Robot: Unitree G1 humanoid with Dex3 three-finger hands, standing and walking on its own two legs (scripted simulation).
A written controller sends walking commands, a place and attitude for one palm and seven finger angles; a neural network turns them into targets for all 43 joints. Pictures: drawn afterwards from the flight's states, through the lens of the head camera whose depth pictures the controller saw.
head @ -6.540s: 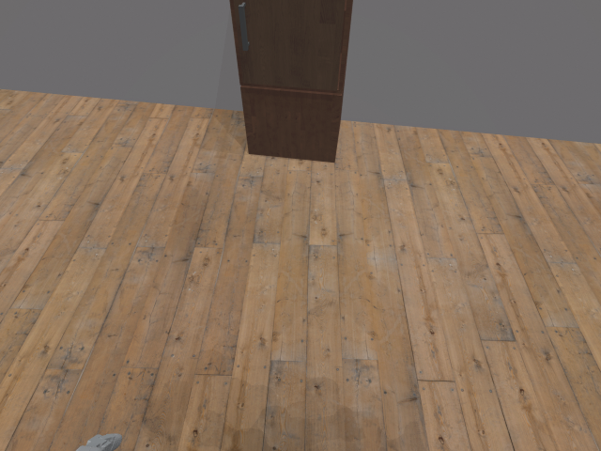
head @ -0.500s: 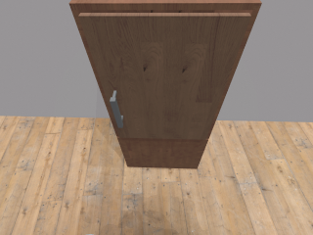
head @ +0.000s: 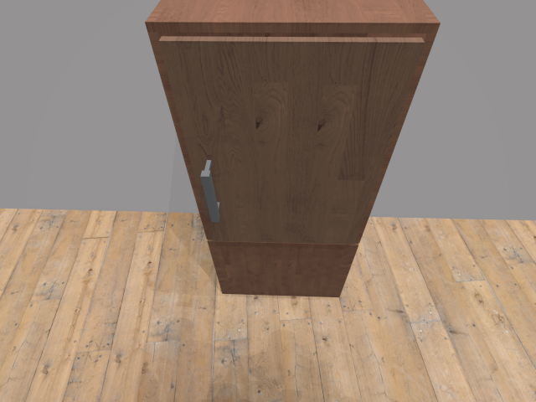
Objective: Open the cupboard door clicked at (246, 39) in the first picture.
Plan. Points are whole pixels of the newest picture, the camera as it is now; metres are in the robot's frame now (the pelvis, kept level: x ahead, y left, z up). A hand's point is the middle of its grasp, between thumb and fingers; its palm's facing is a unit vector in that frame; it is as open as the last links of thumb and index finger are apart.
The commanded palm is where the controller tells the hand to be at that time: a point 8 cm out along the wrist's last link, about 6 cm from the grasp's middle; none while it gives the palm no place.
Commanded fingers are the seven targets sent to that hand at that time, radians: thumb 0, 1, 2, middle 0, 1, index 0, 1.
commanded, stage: come to a stop and stand still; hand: left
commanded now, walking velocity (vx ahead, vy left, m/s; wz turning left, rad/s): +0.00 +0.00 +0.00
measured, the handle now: (212, 192) +0.57 +0.17 -0.10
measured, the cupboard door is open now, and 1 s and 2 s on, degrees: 0 0 0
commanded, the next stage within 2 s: look again from close up in 0.90 s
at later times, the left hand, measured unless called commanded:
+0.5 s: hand out of the picture +0.03 +0.24 -0.15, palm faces +0.00 -0.95 -0.32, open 7.4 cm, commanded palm none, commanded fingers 0.00 0.90 0.90 -0.20 -0.30 -0.20 -0.30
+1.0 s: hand out of the picture -0.02 +0.23 -0.17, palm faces -0.02 -0.97 -0.25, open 7.4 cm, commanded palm none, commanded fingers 0.00 0.90 0.90 -0.20 -0.30 -0.20 -0.30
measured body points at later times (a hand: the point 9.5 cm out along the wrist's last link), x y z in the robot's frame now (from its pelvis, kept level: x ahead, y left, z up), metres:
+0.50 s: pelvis -0.04 +0.00 +0.00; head -0.06 +0.01 +0.45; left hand +0.03 +0.29 -0.13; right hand +0.03 -0.28 -0.13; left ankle +0.00 +0.11 -0.74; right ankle -0.02 -0.12 -0.74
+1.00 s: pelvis -0.04 +0.02 +0.00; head -0.04 +0.03 +0.45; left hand -0.02 +0.28 -0.15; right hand +0.01 -0.24 -0.14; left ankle +0.00 +0.11 -0.74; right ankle -0.02 -0.12 -0.74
